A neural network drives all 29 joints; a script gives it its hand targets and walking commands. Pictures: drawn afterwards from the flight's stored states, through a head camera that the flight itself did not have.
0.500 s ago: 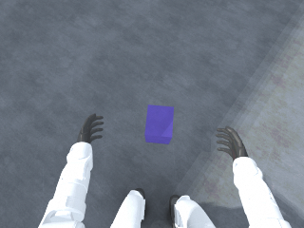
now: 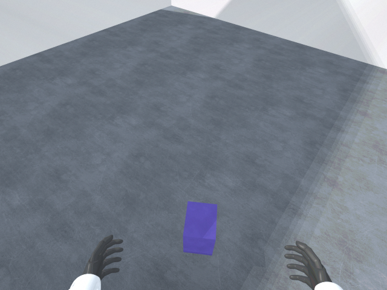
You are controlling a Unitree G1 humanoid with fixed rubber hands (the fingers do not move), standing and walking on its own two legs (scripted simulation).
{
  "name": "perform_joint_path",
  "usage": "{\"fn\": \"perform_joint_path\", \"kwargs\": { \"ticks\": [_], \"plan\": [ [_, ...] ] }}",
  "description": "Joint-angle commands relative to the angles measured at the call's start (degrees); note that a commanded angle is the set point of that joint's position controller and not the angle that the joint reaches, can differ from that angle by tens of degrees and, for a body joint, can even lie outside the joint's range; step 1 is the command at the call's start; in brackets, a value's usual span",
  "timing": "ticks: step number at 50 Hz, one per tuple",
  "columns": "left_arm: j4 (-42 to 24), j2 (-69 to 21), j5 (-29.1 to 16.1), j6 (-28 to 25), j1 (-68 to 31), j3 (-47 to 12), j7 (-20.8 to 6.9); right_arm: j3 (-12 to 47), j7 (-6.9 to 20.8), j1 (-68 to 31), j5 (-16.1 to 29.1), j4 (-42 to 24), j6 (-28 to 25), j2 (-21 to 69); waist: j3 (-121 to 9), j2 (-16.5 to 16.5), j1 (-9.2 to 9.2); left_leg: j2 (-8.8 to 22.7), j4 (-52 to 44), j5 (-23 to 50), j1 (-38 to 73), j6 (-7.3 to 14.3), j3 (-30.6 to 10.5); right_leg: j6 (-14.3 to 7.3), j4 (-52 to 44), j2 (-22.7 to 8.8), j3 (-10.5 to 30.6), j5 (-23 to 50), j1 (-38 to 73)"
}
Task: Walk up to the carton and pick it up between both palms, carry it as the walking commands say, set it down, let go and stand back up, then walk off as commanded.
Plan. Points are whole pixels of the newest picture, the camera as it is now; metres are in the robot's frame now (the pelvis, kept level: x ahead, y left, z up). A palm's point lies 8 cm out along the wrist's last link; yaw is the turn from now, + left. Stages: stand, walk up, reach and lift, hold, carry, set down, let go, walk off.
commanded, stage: let go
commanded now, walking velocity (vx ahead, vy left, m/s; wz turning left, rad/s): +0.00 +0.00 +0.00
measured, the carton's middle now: (200, 228) +0.53 -0.02 -0.66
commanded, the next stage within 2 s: stand in 0.26 s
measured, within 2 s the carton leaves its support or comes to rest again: neither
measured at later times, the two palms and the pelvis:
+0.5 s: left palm (72, 276) +0.17 +0.28 -0.08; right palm (325, 261) +0.20 -0.26 -0.06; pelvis +0.05 +0.00 +0.00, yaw +0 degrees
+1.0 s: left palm (84, 248) +0.23 +0.28 -0.08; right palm (316, 231) +0.27 -0.27 -0.07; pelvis +0.11 -0.01 +0.00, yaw +0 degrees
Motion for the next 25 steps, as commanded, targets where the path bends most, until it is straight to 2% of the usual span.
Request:
{"fn": "perform_joint_path", "kwargs": {
  "ticks": [1,8,12,13,14,16,17,19,21,22,23,25],
  "plan": [
    [-9.1,6.4,1.0,0.3,-1.7,-2.5,-0.9,0.4,1.8,-3.4,2.3,-8.8,0.1,-8.1,6.1,2.8,0.91,-2.8,-9.3,-1.7,21.1,-1.7,6.2,-2.5,-17.3,-3.1,-0.1,-12.0,-15.2],
    [-8.4,6.6,1.0,0.2,-0.8,-3.6,-0.1,-0.6,1.6,-3.2,1.7,-8.7,1.9,-8.5,2.1,7.2,1.26,-1.2,-11.5,-1.7,14.3,-1.7,6.0,-1.7,-10.9,-0.2,-2.1,-3.5,-6.5],
    [-6.8,7.0,0.8,-0.6,-1.0,-3.4,0.9,-0.5,0.7,-4.4,1.3,-8.8,3.4,-8.2,-0.5,5.8,1.27,-0.6,-10.2,0.1,12.5,-1.4,5.9,-1.6,-8.7,-0.1,-2.1,-1.0,-6.0],
    [-0.7,13.9,0.1,-3.2,-2.9,0.2,3.0,-3.1,-2.4,-4.8,-0.7,-0.6,-1.1,-14.9,-2.9,8.4,2.53,3.4,-11.1,-12.6,-3.5,0.4,-3.1,0.7,-2.9,-1.3,1.7,-6.9,-7.9],
    [-0.3,14.2,0.6,-4.6,0.5,0.2,3.6,-3.7,-3.2,-4.8,-1.5,-0.2,-2.4,-16.2,-1.5,10.8,3.04,4.5,-13.2,-22.2,-7.4,1.6,-5.1,0.9,-2.3,-1.8,2.0,-11.6,-8.7],
    [2.0,14.1,1.4,-6.7,2.1,0.0,3.6,-4.1,-3.4,-5.5,-1.6,0.7,-4.1,-15.7,-2.6,7.7,3.06,4.6,-12.3,-25.1,-7.4,2.0,-5.7,0.2,-4.2,-2.7,4.2,-15.1,-10.0],
    [2.9,14.3,1.7,-7.5,2.6,0.0,3.6,-4.4,-3.5,-5.1,-1.6,1.0,-4.7,-16.0,-2.5,5.2,2.85,3.8,-9.8,-23.0,-6.6,1.6,-4.5,-0.5,-6.6,-3.4,6.2,-17.2,-11.3],
    [4.3,14.6,2.1,-8.4,1.7,0.0,3.4,-4.3,-3.1,-4.3,-1.6,1.9,-5.5,-14.9,-4.5,0.8,2.01,1.7,-3.7,-13.6,-3.2,0.6,-0.5,-2.1,-11.6,-5.3,9.7,-19.0,-12.3],
    [4.7,15.5,1.9,-8.9,-0.4,-0.1,3.6,-3.5,-2.9,-3.1,-1.4,2.8,-6.4,-14.0,-5.6,-1.4,0.86,0.8,-0.8,-5.9,-0.5,0.1,1.6,-3.2,-14.5,-7.4,12.4,-19.9,-13.1],
    [4.9,15.7,1.7,-9.1,-1.5,-0.2,3.7,-3.3,-3.0,-2.5,-1.3,3.0,-6.9,-14.2,-5.8,-1.8,0.34,1.4,-1.7,-3.2,0.7,0.2,1.3,-3.3,-14.3,-7.8,12.2,-17.3,-12.9],
    [5.0,15.7,1.3,-9.3,-2.3,-0.4,3.7,-3.0,-3.0,-2.5,-1.3,3.2,-7.4,-14.6,-6.3,-0.7,0.15,2.1,-3.5,-1.1,2.0,0.6,0.4,-2.8,-12.6,-7.2,10.9,-12.3,-12.0],
    [6.1,15.2,0.6,-9.8,-1.2,-0.6,3.7,-3.1,-3.2,-2.7,-1.2,3.9,-8.2,-16.4,-8.5,3.6,1.03,4.0,-4.9,8.1,2.6,1.5,-1.8,-1.9,-6.5,-5.7,7.1,5.4,-7.2]
  ]
}}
